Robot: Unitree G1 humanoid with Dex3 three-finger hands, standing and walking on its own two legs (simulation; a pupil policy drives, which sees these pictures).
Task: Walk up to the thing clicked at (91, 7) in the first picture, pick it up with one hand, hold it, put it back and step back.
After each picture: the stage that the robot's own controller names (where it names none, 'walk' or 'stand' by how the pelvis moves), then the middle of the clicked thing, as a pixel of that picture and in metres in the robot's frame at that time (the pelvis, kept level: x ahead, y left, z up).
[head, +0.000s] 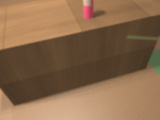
stand; (88, 0) +1.06 -0.02 +0.00
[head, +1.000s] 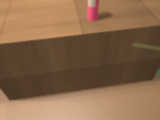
rise first; (93, 0) +0.97 -0.01 +0.02
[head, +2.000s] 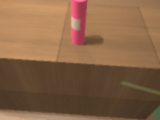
rise first; (78, 22) +0.69 +0.09 +0.04
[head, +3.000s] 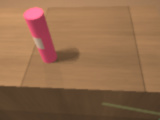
walk; (42, 38) +0.55 +0.21 +0.04
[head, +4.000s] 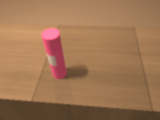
stand; (55, 56) +0.52 +0.16 +0.00
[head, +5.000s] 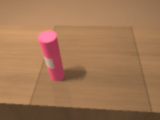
stand; (53, 58) +0.51 +0.17 +0.00
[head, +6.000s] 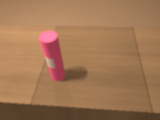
stand; (54, 58) +0.51 +0.16 +0.00
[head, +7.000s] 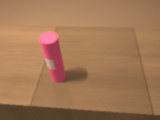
stand; (54, 60) +0.50 +0.16 +0.00
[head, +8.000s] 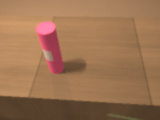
rise first; (52, 51) +0.52 +0.17 +0.00
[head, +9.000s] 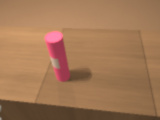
rise first; (59, 59) +0.51 +0.17 +0.00
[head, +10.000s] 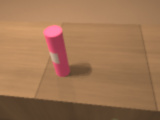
go down; (58, 54) +0.52 +0.16 +0.01
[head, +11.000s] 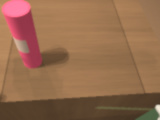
go down; (26, 40) +0.50 +0.16 +0.07
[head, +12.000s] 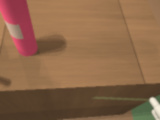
close in; (19, 24) +0.52 +0.16 +0.09
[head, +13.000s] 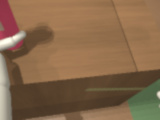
close; out of the picture +0.54 +0.18 +0.11
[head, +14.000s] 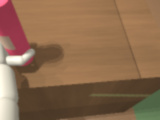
lift; (11, 35) +0.48 +0.17 +0.10
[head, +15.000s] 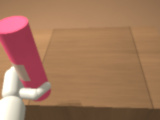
lift; (28, 65) +0.32 +0.17 +0.20
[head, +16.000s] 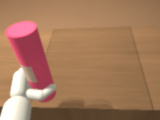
hold; (36, 67) +0.33 +0.16 +0.17
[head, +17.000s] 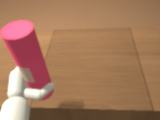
hold; (33, 66) +0.33 +0.16 +0.18
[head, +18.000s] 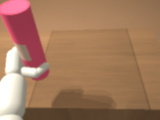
crouch; (29, 46) +0.39 +0.17 +0.21
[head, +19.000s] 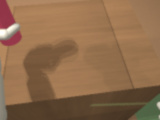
lower; out of the picture +0.53 +0.19 +0.20
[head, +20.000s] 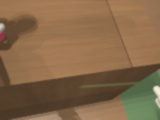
lower; out of the picture +0.56 +0.20 +0.12
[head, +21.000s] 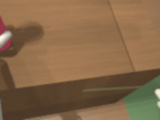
lower; out of the picture +0.54 +0.20 +0.11
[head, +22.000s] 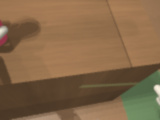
lower; out of the picture +0.55 +0.19 +0.12
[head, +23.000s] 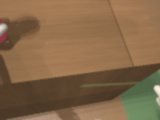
lower; out of the picture +0.55 +0.20 +0.12
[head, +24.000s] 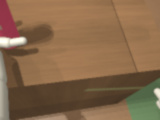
open; out of the picture +0.54 +0.17 +0.11
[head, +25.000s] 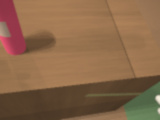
sink last; (6, 22) +0.53 +0.17 +0.09
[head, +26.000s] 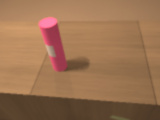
stand; (54, 47) +0.54 +0.17 +0.06
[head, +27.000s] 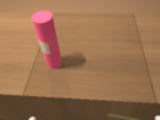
stand; (49, 43) +0.52 +0.17 +0.06
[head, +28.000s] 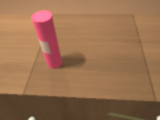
stand; (49, 43) +0.53 +0.17 +0.07
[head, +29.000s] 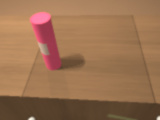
stand; (48, 44) +0.52 +0.18 +0.07
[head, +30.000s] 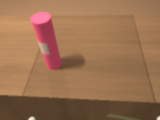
stand; (48, 44) +0.53 +0.18 +0.07
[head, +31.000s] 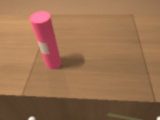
stand; (48, 44) +0.53 +0.18 +0.07
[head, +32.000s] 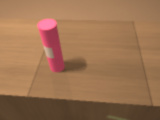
stand; (52, 48) +0.53 +0.17 +0.03
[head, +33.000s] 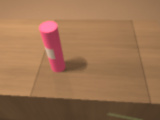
walk; (54, 49) +0.54 +0.16 +0.00
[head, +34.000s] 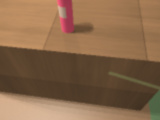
walk; (65, 10) +0.75 +0.12 +0.02
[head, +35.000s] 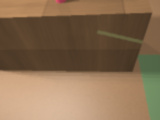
walk; out of the picture +1.06 +0.21 +0.02
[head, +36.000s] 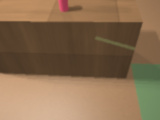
stand; out of the picture +1.16 +0.18 +0.01
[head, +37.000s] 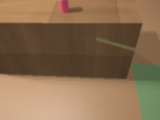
stand; out of the picture +1.17 +0.17 +0.00
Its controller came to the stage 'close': yes
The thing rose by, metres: 0.20
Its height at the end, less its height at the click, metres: +0.00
